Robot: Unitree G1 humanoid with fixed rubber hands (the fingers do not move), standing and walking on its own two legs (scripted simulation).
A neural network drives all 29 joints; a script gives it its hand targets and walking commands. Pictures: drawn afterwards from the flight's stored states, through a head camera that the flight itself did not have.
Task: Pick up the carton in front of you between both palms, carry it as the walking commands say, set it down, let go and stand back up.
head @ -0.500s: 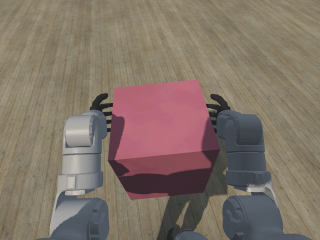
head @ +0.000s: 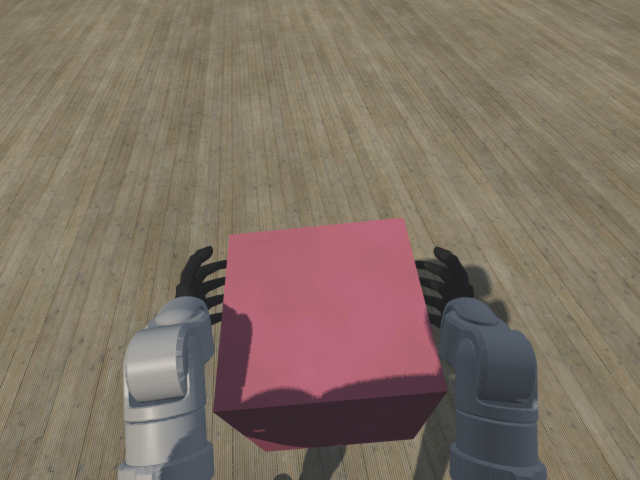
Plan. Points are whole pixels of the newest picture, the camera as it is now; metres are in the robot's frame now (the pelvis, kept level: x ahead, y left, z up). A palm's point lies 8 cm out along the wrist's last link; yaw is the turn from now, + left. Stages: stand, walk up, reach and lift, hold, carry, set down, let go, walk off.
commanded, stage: carry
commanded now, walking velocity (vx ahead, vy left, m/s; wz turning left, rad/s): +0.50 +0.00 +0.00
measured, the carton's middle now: (328, 344) +0.29 -0.01 +0.02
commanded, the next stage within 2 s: none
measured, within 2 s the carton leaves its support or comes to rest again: neither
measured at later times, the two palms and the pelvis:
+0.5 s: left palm (235, 154) +0.59 +0.14 +0.10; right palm (412, 154) +0.59 -0.15 +0.10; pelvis +0.32 +0.00 +0.00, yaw -1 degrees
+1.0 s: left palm (261, 67) +0.92 +0.13 +0.11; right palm (392, 69) +0.92 -0.17 +0.10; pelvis +0.66 -0.01 +0.01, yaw +0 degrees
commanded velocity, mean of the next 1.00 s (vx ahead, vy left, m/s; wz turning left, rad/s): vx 0.50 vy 0.00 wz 0.00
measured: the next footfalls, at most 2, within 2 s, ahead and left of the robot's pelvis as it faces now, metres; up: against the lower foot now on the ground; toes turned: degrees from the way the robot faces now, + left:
left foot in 0.04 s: +0.20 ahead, +0.10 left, +0.00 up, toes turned +10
right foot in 0.56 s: +0.55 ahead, -0.12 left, +0.00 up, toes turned -12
